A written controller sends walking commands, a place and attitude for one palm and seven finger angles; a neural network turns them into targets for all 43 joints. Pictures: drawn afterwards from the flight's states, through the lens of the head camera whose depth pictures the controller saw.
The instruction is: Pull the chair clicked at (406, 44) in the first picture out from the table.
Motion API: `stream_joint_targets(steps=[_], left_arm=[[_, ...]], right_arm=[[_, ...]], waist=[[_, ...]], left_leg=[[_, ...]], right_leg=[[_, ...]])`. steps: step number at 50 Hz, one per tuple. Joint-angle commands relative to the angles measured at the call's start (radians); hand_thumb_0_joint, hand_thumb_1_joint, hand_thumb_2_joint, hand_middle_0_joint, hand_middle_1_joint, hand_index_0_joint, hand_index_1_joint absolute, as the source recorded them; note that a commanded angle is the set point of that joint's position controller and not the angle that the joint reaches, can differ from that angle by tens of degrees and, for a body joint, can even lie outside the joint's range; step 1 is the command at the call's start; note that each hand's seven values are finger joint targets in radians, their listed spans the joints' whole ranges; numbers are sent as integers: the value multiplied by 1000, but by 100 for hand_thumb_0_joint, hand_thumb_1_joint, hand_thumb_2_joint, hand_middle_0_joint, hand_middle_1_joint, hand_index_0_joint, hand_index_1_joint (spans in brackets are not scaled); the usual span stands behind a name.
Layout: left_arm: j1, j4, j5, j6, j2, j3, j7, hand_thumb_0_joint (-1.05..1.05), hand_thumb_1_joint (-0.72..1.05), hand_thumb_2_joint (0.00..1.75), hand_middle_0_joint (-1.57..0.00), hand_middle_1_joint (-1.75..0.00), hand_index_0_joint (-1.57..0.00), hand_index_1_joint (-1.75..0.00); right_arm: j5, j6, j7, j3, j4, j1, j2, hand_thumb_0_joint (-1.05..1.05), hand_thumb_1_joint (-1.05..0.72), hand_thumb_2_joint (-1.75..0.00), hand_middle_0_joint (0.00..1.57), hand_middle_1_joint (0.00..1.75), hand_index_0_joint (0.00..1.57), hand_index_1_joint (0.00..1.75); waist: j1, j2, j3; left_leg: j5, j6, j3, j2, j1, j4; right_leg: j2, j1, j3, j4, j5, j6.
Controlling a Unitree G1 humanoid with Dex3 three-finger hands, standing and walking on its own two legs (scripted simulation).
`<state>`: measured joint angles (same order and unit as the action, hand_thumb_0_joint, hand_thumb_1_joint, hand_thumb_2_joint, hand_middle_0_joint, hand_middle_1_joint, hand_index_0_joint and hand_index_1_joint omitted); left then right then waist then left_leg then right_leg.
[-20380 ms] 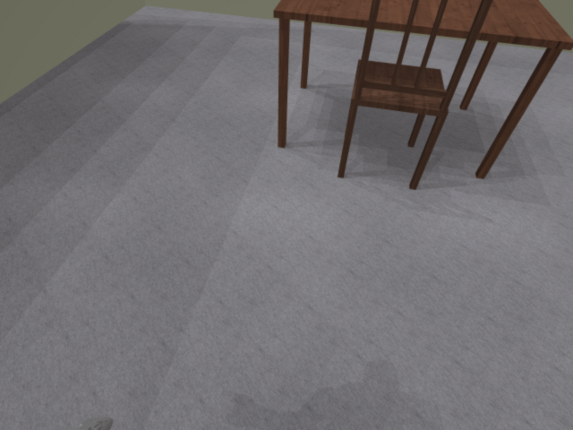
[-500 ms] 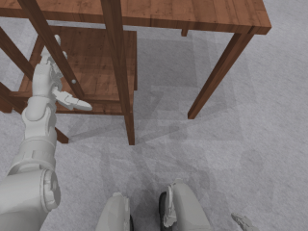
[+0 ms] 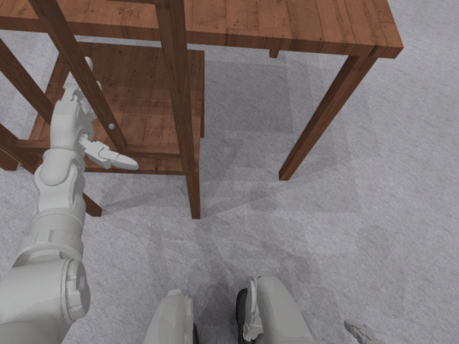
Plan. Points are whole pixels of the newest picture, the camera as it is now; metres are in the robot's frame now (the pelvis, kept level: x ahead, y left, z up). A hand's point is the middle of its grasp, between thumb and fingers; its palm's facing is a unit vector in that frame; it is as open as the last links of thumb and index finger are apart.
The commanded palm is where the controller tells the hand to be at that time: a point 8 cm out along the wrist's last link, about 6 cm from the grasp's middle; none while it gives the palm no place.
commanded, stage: hook a spindle and tug to test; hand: left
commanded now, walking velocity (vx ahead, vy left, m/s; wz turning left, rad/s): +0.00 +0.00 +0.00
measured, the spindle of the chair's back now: (31, 91) +0.51 +0.29 +0.06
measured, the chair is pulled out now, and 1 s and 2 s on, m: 0.00 0.00 0.05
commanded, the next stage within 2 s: step backward, pulling the chair out in 1.50 s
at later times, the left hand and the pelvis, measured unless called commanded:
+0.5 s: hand (114, 126) +0.47 +0.17 +0.03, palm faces -0.06 -1.00 -0.04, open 13.2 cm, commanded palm +0.45 +0.22 +0.03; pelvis +0.00 +0.00 +0.00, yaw +0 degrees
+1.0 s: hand (114, 124) +0.48 +0.17 +0.03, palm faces -0.06 -1.00 -0.04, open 4.9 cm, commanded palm +0.45 +0.21 +0.03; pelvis +0.01 +0.00 +0.00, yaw +0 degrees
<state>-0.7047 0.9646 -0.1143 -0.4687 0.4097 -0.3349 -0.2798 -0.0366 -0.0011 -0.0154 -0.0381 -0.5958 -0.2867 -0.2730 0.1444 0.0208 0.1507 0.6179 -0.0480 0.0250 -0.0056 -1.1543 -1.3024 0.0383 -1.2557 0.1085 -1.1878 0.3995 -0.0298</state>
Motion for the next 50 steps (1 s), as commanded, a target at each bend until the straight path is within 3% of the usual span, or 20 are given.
stream_joint_targets(steps=[1,5,7,9,12,15,17,21,25,26,27,31,33,37,39,40,43,45,48,50], left_arm=[[-351,-187,-22,-69,169,-10,-4,0,-50,30,-8,-13,-8,-13],[-363,-175,-18,-65,204,-39,3,0,-50,30,-15,-35,-15,-35],[-376,-208,-15,-75,194,-25,5,0,-50,30,-18,-46,-18,-46],[-351,-196,-16,-76,198,-29,4,0,-50,30,-22,-57,-22,-57],[-378,-215,-13,-79,195,-21,4,0,-50,30,-27,-74,-27,-74],[-368,-222,-19,-76,193,-24,8,0,-50,30,-32,-90,-32,-90],[-371,-232,-20,-73,187,-22,12,0,-39,35,-36,-101,-36,-101],[-398,-189,-13,-66,184,-17,18,0,-16,44,-43,-123,-43,-123],[-373,-190,-12,-72,192,-27,11,0,6,54,-50,-145,-50,-145],[-387,-198,-15,-74,183,-14,8,0,12,56,-50,-145,-50,-145],[-357,-177,-18,-70,187,-29,5,0,17,59,-50,-145,-50,-145],[-392,-173,-16,-69,181,-13,1,0,40,68,-50,-145,-50,-145],[-390,-162,-12,-68,206,-31,3,0,51,73,-50,-145,-50,-145],[-396,-204,-14,-73,182,-11,4,0,73,83,-50,-145,-50,-145],[-400,-179,-14,-64,163,5,8,0,84,88,-50,-145,-50,-145],[-409,-184,-16,-65,172,-6,11,0,90,90,-50,-145,-50,-145],[-365,-223,-12,-69,181,-18,13,0,90,90,-50,-145,-50,-145],[-307,-217,-16,-62,194,-31,12,0,90,90,-50,-145,-50,-145],[-299,-225,-23,-54,141,11,9,0,90,90,-50,-145,-50,-145],[-266,-234,-21,-54,167,-10,13,0,90,90,-50,-145,-50,-145]], right_arm=[[7,-20,9,64,59,-133,-174,0,-90,-90,20,30,20,30],[7,-15,10,61,62,-128,-172,0,-90,-90,20,30,20,30],[7,-17,8,62,65,-126,-170,0,-90,-90,20,30,20,30],[8,-17,8,62,65,-125,-170,0,-90,-90,20,30,20,30],[7,-18,10,62,64,-125,-172,0,-90,-90,20,30,20,30],[7,-16,10,64,63,-126,-174,0,-90,-90,20,30,20,30],[7,-18,10,67,60,-127,-173,0,-90,-90,20,30,20,30],[7,-19,13,62,53,-130,-171,0,-90,-90,20,30,20,30],[5,-20,10,62,59,-132,-171,0,-90,-90,20,30,20,30],[6,-20,11,63,59,-131,-171,0,-90,-90,20,30,20,30],[5,-19,10,62,59,-136,-172,0,-90,-90,20,30,20,30],[7,-17,12,62,54,-135,-171,0,-90,-90,20,30,20,30],[6,-14,13,60,53,-137,-175,0,-90,-90,20,30,20,30],[5,-14,10,64,56,-140,-174,0,-90,-90,20,30,20,30],[6,-10,10,64,51,-140,-174,0,-90,-90,20,30,20,30],[4,-10,9,66,50,-140,-174,0,-90,-90,20,30,20,30],[3,-8,7,68,59,-144,-173,0,-90,-90,20,30,20,30],[7,-4,6,67,65,-139,-171,0,-90,-90,20,30,20,30],[10,-5,2,67,66,-130,-168,0,-90,-90,20,30,20,30],[11,-4,3,66,73,-130,-170,0,-90,-90,20,30,20,30]], waist=[[17,98,504],[12,64,494],[12,103,517],[9,84,506],[9,120,519],[11,94,525],[13,108,544],[27,69,488],[9,102,531],[21,96,530],[11,89,529],[25,77,500],[18,96,502],[14,136,548],[31,84,516],[29,100,511],[9,121,570],[2,78,547],[9,97,510],[-2,85,516]], left_leg=[[-458,44,-100,-2,237,183],[-390,34,-82,6,170,180],[-413,39,-87,5,206,180],[-415,38,-84,4,199,179],[-434,45,-95,0,230,180],[-450,48,-102,-2,240,182],[-458,48,-98,-2,251,176],[-394,36,-93,3,189,179],[-408,40,-87,6,207,179],[-427,41,-93,3,222,177],[-418,41,-90,4,211,178],[-394,35,-89,3,188,176],[-398,38,-89,3,188,178],[-463,50,-102,-2,259,178],[-443,45,-104,-4,236,176],[-430,43,-98,-1,226,176],[-493,50,-101,-2,263,176],[-488,46,-94,-4,236,181],[-471,48,-95,-5,249,192],[-463,46,-92,-3,235,196]], right_leg=[[-33,382,-86,92,-213,-5],[-32,434,-101,101,-202,-4],[-32,415,-98,95,-209,-5],[-32,422,-100,97,-212,-4],[-31,392,-92,88,-206,-6],[-32,396,-88,89,-211,-5],[-32,392,-89,88,-218,-3],[-33,397,-93,97,-190,-2],[-32,418,-98,96,-199,-6],[-33,406,-94,93,-212,-6],[-34,413,-94,95,-205,-4],[-33,401,-96,96,-195,-4],[-33,400,-96,94,-191,-4],[-32,375,-87,86,-211,-6],[-34,371,-85,92,-202,-1],[-33,377,-89,97,-199,-2],[-33,406,-88,87,-244,-5],[-34,435,-90,92,-258,-5],[-35,402,-85,101,-229,-5],[-35,428,-89,101,-235,-6]])
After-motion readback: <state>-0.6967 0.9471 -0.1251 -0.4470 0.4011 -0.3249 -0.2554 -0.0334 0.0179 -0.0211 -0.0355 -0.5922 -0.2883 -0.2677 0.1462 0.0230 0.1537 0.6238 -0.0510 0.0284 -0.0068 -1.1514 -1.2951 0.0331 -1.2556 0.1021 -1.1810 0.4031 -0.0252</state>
